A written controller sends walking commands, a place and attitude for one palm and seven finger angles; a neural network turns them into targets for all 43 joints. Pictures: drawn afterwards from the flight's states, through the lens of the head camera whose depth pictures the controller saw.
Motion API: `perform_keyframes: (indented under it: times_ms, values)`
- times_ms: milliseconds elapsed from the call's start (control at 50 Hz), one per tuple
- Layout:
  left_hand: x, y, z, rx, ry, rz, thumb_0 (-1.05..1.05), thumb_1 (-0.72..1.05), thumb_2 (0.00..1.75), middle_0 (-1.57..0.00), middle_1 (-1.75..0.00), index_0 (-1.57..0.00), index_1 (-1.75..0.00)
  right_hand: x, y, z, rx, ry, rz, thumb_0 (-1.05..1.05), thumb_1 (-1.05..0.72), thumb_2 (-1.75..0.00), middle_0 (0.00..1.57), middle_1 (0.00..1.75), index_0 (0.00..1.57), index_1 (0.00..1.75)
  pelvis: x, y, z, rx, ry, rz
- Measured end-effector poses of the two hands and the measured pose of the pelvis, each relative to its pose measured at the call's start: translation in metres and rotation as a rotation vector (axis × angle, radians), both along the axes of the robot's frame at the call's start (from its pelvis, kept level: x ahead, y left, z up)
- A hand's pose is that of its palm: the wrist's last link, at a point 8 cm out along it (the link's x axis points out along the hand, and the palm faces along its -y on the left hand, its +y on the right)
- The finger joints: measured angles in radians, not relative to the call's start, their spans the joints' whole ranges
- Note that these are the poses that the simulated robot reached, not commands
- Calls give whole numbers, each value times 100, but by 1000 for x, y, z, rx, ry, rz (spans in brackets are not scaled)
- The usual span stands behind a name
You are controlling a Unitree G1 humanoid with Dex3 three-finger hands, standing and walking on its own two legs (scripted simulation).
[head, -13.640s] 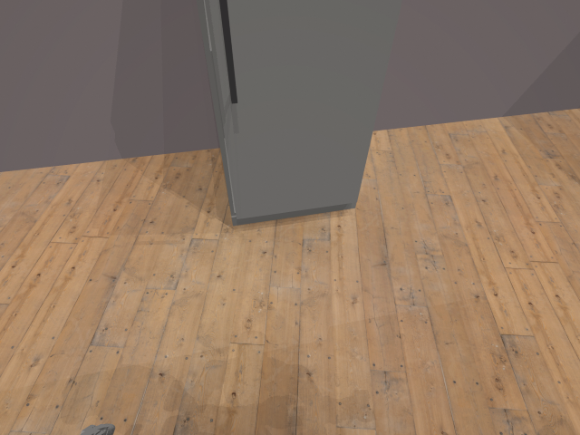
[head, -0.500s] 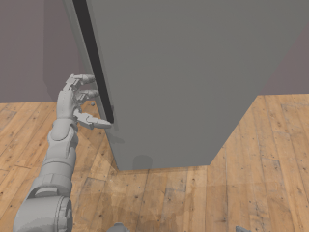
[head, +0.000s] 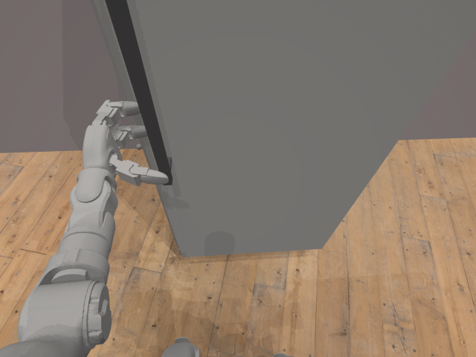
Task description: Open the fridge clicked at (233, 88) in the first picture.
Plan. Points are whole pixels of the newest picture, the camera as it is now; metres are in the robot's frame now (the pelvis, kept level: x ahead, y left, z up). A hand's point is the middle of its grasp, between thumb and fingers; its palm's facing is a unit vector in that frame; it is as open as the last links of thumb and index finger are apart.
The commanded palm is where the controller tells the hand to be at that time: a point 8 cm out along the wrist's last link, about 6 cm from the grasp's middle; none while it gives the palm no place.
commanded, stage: slide the fingers in behind the handle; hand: left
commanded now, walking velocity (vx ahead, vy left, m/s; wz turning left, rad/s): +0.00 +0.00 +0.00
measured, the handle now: (142, 77) +0.49 +0.14 +0.20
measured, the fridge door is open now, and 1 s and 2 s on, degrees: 0 0 0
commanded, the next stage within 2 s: grip the handle and tug to test in 1.88 s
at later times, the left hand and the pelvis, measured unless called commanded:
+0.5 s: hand (137, 154) +0.43 +0.17 +0.09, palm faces +0.04 -1.00 +0.01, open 13.9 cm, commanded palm +0.40 +0.22 +0.09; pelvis +0.00 +0.01 +0.00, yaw +0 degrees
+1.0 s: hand (158, 148) +0.44 +0.14 +0.09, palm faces +0.05 -1.00 -0.01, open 14.0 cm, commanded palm +0.41 +0.19 +0.09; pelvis +0.01 +0.00 +0.00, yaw +0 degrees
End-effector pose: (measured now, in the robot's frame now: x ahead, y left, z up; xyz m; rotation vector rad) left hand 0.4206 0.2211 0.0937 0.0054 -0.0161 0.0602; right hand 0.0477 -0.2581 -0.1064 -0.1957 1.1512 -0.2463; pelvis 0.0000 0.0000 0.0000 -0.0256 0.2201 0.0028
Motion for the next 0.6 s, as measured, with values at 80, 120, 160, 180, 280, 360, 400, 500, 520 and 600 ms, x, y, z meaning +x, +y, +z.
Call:
perform_keyframes:
  times_ms: [80,120,160,180,280,360,400,500,520,600]
  values:
    - [2,2,0,-1,4,-3,-1,-50,30,-35,-124,-34,-123,-3,0,-1,-4,10,1,1,-91,-90,20,30,20,30,-2,0,0,-2,-1,4]
    - [3,3,1,-1,6,-4,-1,-50,30,-36,-125,-35,-124,-4,1,-1,-6,12,3,1,-91,-90,20,30,20,30,-3,0,-1,-3,1,6]
    - [3,3,1,-2,8,-4,-1,-50,30,-37,-125,-36,-124,-5,1,-1,-6,10,2,1,-91,-90,20,30,20,30,-4,0,-1,-4,3,5]
    - [3,3,1,-3,8,-5,-1,-50,30,-37,-124,-36,-124,-5,1,-1,-5,8,1,1,-91,-90,20,30,20,30,-4,1,-1,-4,3,3]
    - [0,4,1,-17,-3,-2,-1,-50,30,-34,-123,-34,-122,-4,2,1,-1,-6,-5,1,-91,-90,20,30,20,30,-4,2,0,-2,1,-4]
    - [-4,5,3,-12,-13,-6,-1,-50,30,-32,-122,-32,-121,-2,4,3,2,-19,-9,1,-91,-90,20,30,20,30,-3,3,1,-2,-3,-8]
    - [-8,4,3,-11,-19,-11,-1,-50,30,-32,-121,-31,-121,1,4,4,4,-26,-7,1,-91,-90,20,30,20,30,-2,4,2,-2,-7,-8]
    - [-16,0,0,-18,-8,-19,-1,-50,30,-31,-121,-31,-120,10,7,6,8,-47,8,1,-91,-90,20,30,20,30,-1,6,3,-3,-17,-4]
    - [-17,-1,-2,-18,-3,-18,-1,-50,30,-31,-121,-31,-120,12,8,6,7,-52,13,1,-91,-90,20,30,20,30,-1,6,3,-3,-18,-2]
    - [-16,-7,-3,-14,0,-15,-1,-50,30,-30,-120,-30,-120,21,10,7,3,-71,30,1,-91,-90,20,30,20,30,-3,7,2,-5,-20,4]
